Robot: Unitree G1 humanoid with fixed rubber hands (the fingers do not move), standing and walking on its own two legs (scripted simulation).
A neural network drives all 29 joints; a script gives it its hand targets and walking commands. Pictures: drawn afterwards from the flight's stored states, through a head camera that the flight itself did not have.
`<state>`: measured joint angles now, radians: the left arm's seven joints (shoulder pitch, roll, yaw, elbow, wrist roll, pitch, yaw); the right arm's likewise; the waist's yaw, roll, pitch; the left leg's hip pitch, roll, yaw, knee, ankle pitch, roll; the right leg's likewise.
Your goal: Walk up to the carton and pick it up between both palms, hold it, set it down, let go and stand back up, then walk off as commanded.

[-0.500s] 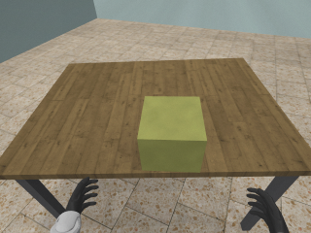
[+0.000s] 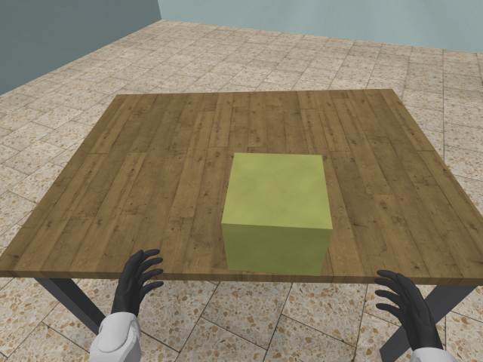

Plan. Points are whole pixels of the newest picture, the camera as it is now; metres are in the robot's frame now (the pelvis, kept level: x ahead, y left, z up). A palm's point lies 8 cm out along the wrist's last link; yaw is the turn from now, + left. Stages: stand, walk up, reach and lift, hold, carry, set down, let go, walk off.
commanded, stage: reach and lift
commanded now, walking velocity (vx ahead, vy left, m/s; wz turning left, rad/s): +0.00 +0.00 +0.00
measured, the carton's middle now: (275, 211) +0.44 -0.04 +0.00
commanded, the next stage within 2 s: none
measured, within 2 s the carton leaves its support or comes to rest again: neither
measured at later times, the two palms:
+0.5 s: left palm (141, 259) +0.29 +0.20 +0.05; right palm (389, 256) +0.29 -0.21 +0.05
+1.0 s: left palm (159, 199) +0.37 +0.17 +0.11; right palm (371, 209) +0.37 -0.19 +0.08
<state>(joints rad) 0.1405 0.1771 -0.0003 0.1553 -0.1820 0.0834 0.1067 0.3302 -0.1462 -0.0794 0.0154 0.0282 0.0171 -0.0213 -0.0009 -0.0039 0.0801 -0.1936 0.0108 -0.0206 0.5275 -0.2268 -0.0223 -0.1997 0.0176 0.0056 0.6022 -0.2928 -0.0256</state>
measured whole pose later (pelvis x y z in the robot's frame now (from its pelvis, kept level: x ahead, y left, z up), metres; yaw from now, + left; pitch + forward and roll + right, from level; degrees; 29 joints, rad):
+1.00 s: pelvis +0.02 +0.00 +0.00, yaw +0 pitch -4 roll +1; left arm -0.43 0.18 0.00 0.29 -0.21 0.40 0.12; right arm -0.43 -0.17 -0.08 0.52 0.09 0.15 -0.10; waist 0.00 0.00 0.08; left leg -0.19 0.01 -0.02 0.50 -0.23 -0.03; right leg -0.19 0.02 0.01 0.56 -0.29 -0.03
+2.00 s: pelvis +0.03 +0.00 +0.00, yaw +0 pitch +10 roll +1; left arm -0.91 0.15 0.00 1.12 -0.20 -0.08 0.12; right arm -0.84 -0.22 -0.08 1.24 0.09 -0.15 -0.11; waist 0.00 0.00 -0.06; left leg -0.46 0.01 -0.02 0.50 -0.21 -0.03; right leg -0.46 0.02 0.01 0.56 -0.27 -0.03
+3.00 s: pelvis +0.03 +0.00 +0.00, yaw +0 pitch +21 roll +1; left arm -0.89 -0.02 0.16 1.25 0.12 -0.37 0.18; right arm -0.82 -0.13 -0.20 1.24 0.03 -0.41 -0.16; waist 0.00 0.00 -0.14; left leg -0.69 0.02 -0.02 0.50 -0.18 -0.03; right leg -0.69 0.02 0.01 0.56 -0.24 -0.03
